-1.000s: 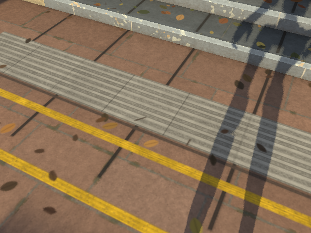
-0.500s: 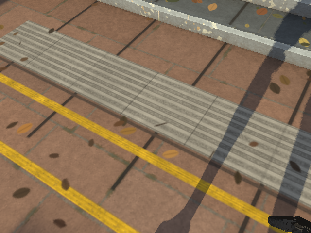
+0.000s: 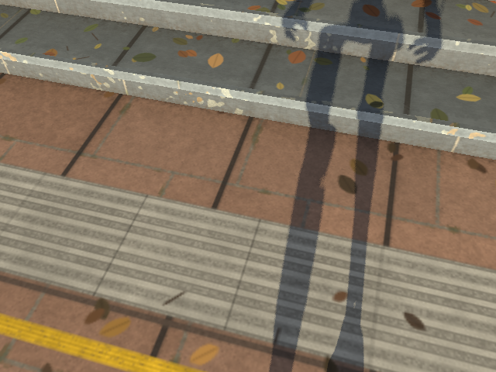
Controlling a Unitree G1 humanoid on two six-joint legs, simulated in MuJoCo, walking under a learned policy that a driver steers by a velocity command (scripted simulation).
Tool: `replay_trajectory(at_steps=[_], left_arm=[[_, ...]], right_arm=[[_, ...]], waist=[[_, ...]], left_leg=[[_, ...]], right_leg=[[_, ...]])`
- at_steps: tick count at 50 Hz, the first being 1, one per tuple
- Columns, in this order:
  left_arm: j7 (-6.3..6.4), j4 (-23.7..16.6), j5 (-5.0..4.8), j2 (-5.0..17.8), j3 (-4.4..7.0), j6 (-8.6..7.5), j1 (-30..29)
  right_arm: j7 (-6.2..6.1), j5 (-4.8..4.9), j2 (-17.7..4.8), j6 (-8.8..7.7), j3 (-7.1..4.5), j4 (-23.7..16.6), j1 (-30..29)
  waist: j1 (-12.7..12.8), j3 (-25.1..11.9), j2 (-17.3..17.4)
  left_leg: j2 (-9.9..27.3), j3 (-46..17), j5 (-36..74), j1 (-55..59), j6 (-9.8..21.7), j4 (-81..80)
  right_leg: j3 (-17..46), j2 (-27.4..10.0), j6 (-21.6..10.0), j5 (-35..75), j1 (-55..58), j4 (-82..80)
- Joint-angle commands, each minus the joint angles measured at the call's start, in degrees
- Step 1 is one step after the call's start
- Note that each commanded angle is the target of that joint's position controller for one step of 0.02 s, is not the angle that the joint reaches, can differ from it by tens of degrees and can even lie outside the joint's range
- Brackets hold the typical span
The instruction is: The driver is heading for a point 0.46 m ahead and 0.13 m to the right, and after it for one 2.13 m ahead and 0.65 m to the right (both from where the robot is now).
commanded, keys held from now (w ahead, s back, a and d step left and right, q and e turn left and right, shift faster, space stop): w+e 0.76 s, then w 0.24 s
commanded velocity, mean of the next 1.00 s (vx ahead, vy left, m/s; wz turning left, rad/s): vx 0.50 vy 0.00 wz -0.51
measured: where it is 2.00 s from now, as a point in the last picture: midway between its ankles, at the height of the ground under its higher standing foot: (363, 209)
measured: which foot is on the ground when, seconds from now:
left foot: down 0.00-0.18, up 0.20-0.62, down 0.64-1.00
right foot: up 0.00-0.14, down 0.16-0.66, up 0.68-1.00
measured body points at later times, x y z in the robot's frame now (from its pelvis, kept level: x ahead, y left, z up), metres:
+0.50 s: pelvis +0.29 -0.06 +0.00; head +0.33 -0.09 +0.45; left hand +0.44 +0.20 -0.10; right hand +0.43 -0.36 -0.09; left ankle +0.52 +0.08 -0.69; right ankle +0.23 -0.13 -0.74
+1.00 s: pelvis +0.57 -0.11 +0.00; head +0.59 -0.12 +0.45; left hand +0.87 -0.01 -0.08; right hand +0.42 -0.36 -0.12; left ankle +0.56 +0.02 -0.74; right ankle +0.61 -0.33 -0.69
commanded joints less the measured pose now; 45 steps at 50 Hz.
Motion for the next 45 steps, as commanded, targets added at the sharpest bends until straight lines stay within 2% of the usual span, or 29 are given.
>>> replay_trajectory(at_steps=[1,3,5,6,7,8,9,10,11,12,13,14,15,18,23,25,28,30,31,32,33,34,35,36,37,38,39,41,45], left_arm=[[-1.32,-6.3,-0.04,1.6,-0.29,-0.79,-7.0],[-2.15,-8.4,-0.03,2.1,-0.21,-0.71,-9.1],[-2.8,-9.7,-0.09,3.4,0.46,-0.53,-7.9],[-2.88,-9.6,-0.07,4.8,1.19,-0.29,-5.1],[-2.74,-8.5,-0.17,7.0,2.48,-0.11,1.4],[-1.94,-6.2,-0.32,10.4,4.47,0.11,11.2],[-0.72,-5.3,-0.18,17.6,6.5,0.55,17.0],[-0.86,-7.0,-0.46,17.2,5.79,-0.06,15.6],[-1.04,-7.1,0.24,12.5,4.34,-0.52,15.4],[-0.94,-7.2,0.4,10.4,3.78,-0.9,12.7],[-0.9,-7.8,0.27,9.0,3.3,-1.0,8.7],[-0.69,-8.8,0.64,7.1,2.68,-1.05,5.6],[-0.51,-9.7,1.12,6.7,2.45,-1.03,4.1],[0.34,-9.7,0.61,8.4,2.96,-1.32,4.4],[1.64,-8.2,0.06,10.0,3.52,-0.59,8.3],[1.67,-7.3,-0.17,10.4,3.69,-0.37,10.3],[1.97,-6.6,-0.43,9.4,3.61,0.03,11.1],[2.1,-6.8,-0.17,9.3,3.71,0.45,10.1],[2.03,-7.2,-0.02,8.0,3.27,0.61,9.5],[1.76,-7.9,0.43,4.9,2.07,0.51,9.4],[1.81,-9.2,0.24,0.8,0.88,0.15,15.6],[1.83,-9.8,-1.17,3.5,0.81,-0.29,18.8],[1.89,-8.7,-1.52,8.7,2.08,-0.04,14.8],[1.87,-9.5,-0.79,9.9,2.5,0.33,9.6],[1.79,-10.1,-0.13,9.2,2.57,0.5,7.1],[1.53,-10.4,0.01,8.3,2.73,0.68,6.4],[1.26,-10.4,-0.27,6.8,2.47,0.88,6.8],[1.09,-10.6,-0.32,4.1,1.82,1.13,6.9],[0.72,-11.9,0.4,2.5,0.85,0.54,2.2]], right_arm=[[-0.61,0.69,-9.6,0.26,-2.08,-2.4,-0.2],[-0.76,1.19,-10.3,1.53,-2.36,-1.7,1.0],[-1.14,1.41,-11.7,2.64,-2.72,-2.1,-0.1],[-1.46,1.44,-12.5,3.15,-2.97,-2.5,-0.7],[-1.8,1.36,-12.9,3.72,-3.04,-2.9,-1.4],[-2.17,1.38,-12.2,3.84,-2.6,-3.5,-2.0],[-1.76,-0.2,-6.6,2.73,-0.67,-6.1,2.5],[-0.66,-0.27,-4.0,0.31,0.74,-7.3,2.5],[0.33,2.08,-9.1,-1.5,-0.64,-8.7,-4.5],[0.57,3.02,-9.0,-2.41,-0.42,-10.0,-7.6],[0.21,1.98,-8.4,-2.62,-0.38,-9.7,-7.8],[-0.13,0.86,-9.1,-2.14,-0.9,-9.2,-7.3],[-0.06,0.47,-9.0,-1.38,-1.06,-9.1,-6.3],[-0.29,-0.37,-6.9,0.23,-0.74,-9.7,-6.2],[0.03,0.07,-4.5,0.06,0.44,-12.8,-17.2],[0.44,0.75,-5.3,-0.32,0.28,-13.8,-19.8],[0.99,1.06,-7.8,-1.04,-0.65,-14.2,-19.8],[1.03,1.13,-9.0,-1.59,-1.4,-13.5,-16.3],[0.75,0.86,-9.9,-1.85,-2.13,-12.2,-11.5],[0.36,-0.12,-12.1,-2.16,-2.96,-11.4,-4.4],[-0.01,-1.08,-16.9,-1.8,-4.05,-10.7,2.6],[0.64,0.22,-16.1,-1.14,-4.1,-9.0,4.7],[0.51,0.79,-10.6,-0.84,-2.75,-10.4,1.3],[0.24,0.62,-8.5,-0.3,-2.07,-10.8,-1.4],[0.18,0.18,-7.3,-0.01,-1.55,-10.6,-3.8],[0.03,-0.12,-6.1,0.02,-1.14,-10.2,-5.1],[0.0,-0.3,-5.9,-0.18,-1.01,-9.7,-5.1],[0.24,0.1,-6.2,-0.79,-1.21,-8.2,-3.9],[0.38,0.66,-8.8,-0.82,-1.85,-6.2,-2.9]], waist=[[-1.3,4.4,2.9],[-1.4,4.6,3.3],[0.6,2.3,5.1],[2.5,-0.3,6.5],[6.3,-4.2,6.9],[11.5,-9.2,5.1],[10.3,-16.3,-7.1],[8.0,-24.2,-10.3],[11.1,-20.6,-4.9],[9.8,-13.1,-2.2],[6.9,-8.0,2.5],[4.7,-5.7,2.1],[3.2,-4.8,0.9],[2.2,-3.5,0.7],[6.3,-1.3,-1.9],[7.4,-1.1,-2.6],[6.6,-1.4,-3.7],[4.4,-1.8,-5.3],[1.9,-3.9,-5.2],[-1.4,-10.5,-2.2],[-0.3,-18.9,11.3],[0.6,-20.5,22.3],[-0.8,-12.5,13.5],[-1.0,-7.0,9.1],[0.0,-3.4,7.1],[1.2,-1.5,7.8],[1.9,-1.1,9.0],[2.3,-0.9,8.5],[2.1,-0.3,6.1]], left_leg=[[17.9,-2.9,18.4,-1.6,7.2,-4.0],[19.5,-2.2,23.2,3.8,6.5,-0.9],[20.1,-0.6,38.9,6.4,5.1,5.2],[19.9,0.3,49.1,6.8,4.4,10.6],[18.9,1.4,55.2,5.2,3.3,20.1],[16.5,2.6,50.8,-2.4,1.2,33.7],[10.3,2.6,19.8,-25.6,-2.3,55.5],[-0.1,-9.7,-20.2,-41.1,-3.8,68.9],[3.7,-16.2,-17.2,-47.5,-2.2,70.7],[6.1,-15.4,-12.3,-48.7,-1.0,67.2],[8.5,-14.9,-8.7,-46.1,-1.1,61.2],[10.2,-14.8,-6.3,-41.9,-1.6,56.8],[10.6,-14.9,-4.9,-38.6,-2.4,55.1],[9.9,-13.2,-0.8,-36.7,-5.6,47.9],[5.9,-12.2,16.9,-32.2,-7.2,25.6],[4.7,-12.8,19.1,-30.2,-6.9,21.8],[4.7,-15.1,15.4,-29.2,-5.1,17.8],[4.4,-14.5,10.4,-25.1,-3.2,16.6],[4.3,-13.4,10.2,-18.3,-1.8,14.5],[10.3,-18.4,8.4,-5.6,1.2,15.5],[23.3,-38.9,1.3,14.7,8.3,13.5],[29.3,-58.7,-15.1,19.0,13.0,7.1],[27.0,-52.2,-21.6,12.6,10.6,5.2],[24.5,-42.2,-16.1,5.2,8.1,5.2],[21.8,-35.2,-8.4,-1.5,7.2,4.1],[19.7,-30.0,-2.9,-5.5,6.6,2.8],[18.2,-26.5,0.1,-8.3,6.5,1.4],[17.6,-22.3,5.4,-9.7,8.0,-0.6],[17.9,-16.6,14.5,-7.4,9.6,-2.4]], right_leg=[[-2.6,0.4,-1.0,1.3,0.1,-5.5],[-4.1,1.2,-2.2,-3.7,-1.9,-7.3],[-7.1,3.9,-4.1,-10.0,2.3,-7.9],[-9.0,6.1,-5.3,-13.2,7.1,-7.4],[-10.2,8.7,-6.9,-14.3,15.7,-8.2],[-8.4,10.0,-9.3,-11.1,30.9,-11.8],[15.3,-3.9,-17.3,-12.6,54.2,-11.8],[44.2,-13.3,-25.7,-20.2,64.8,-22.7],[39.1,-11.9,-22.0,-21.0,63.2,-25.5],[30.5,-9.7,-19.5,-17.6,55.4,-25.6],[23.9,-7.1,-17.6,-11.4,46.3,-26.0],[19.4,-5.1,-16.6,-5.7,39.7,-27.1],[17.9,-3.8,-16.6,-3.0,35.3,-28.5],[13.2,-1.8,-17.1,3.4,28.8,-30.3],[9.2,2.4,-12.7,-4.8,24.8,-29.3],[11.7,1.3,-12.0,-8.1,25.6,-28.3],[17.0,-1.0,-10.9,-10.8,30.9,-23.5],[19.5,-1.5,-9.9,-9.2,32.3,-19.7],[18.8,0.6,-8.5,-6.9,31.5,-15.3],[15.5,3.9,-6.5,-9.2,27.3,-3.2],[7.8,11.9,-2.2,-27.7,10.6,16.3],[6.3,10.9,-1.0,-39.4,-2.8,28.3],[7.4,7.5,-0.4,-34.2,-6.2,33.0],[4.9,5.4,-0.2,-29.5,-5.7,32.8],[4.3,3.7,-0.1,-26.0,-3.7,30.3],[4.3,2.0,-0.3,-23.8,-1.7,27.7],[3.7,1.3,-0.4,-22.5,0.9,26.0],[2.9,1.3,-0.2,-21.4,1.8,22.8],[2.1,1.2,0.4,-13.4,-0.3,10.2]])
Keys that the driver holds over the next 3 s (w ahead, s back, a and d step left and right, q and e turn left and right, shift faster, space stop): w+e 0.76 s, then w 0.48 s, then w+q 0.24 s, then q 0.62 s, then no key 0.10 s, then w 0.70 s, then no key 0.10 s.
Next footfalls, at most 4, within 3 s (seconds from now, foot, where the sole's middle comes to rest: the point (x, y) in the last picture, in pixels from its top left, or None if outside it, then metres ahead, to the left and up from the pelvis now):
0.16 right None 0.27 -0.13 -0.78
0.64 left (248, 336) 0.59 0.00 -0.78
1.14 right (371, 290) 0.71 -0.36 -0.78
1.66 left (327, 196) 1.07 -0.30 -0.78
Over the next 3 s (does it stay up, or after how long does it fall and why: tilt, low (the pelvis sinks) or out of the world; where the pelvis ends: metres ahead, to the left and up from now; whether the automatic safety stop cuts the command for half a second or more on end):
stays up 1.17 -0.41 0.00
